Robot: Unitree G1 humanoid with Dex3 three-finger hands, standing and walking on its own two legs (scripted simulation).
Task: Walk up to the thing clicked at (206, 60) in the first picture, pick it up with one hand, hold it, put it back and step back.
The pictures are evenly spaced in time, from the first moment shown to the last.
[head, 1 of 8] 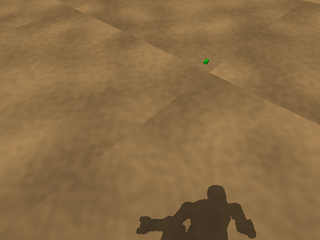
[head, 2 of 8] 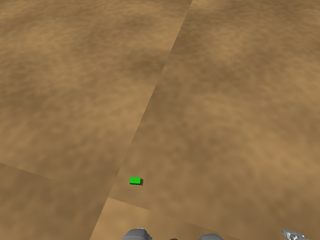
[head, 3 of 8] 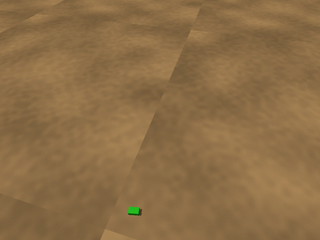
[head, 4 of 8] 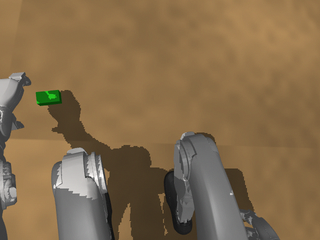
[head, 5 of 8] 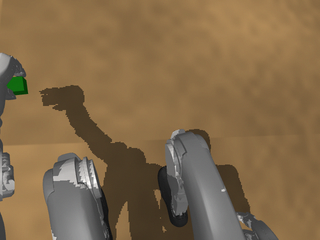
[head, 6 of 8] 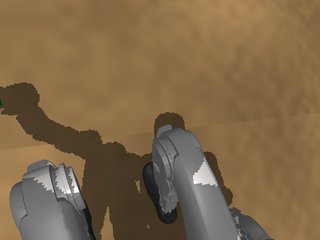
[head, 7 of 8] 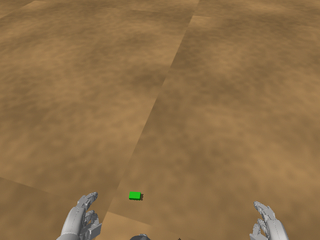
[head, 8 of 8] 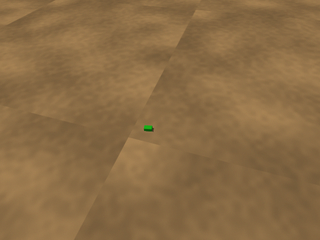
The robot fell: no
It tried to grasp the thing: yes
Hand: left
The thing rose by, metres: 0.68
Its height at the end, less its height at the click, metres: +0.00
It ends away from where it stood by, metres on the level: 0.01
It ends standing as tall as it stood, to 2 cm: yes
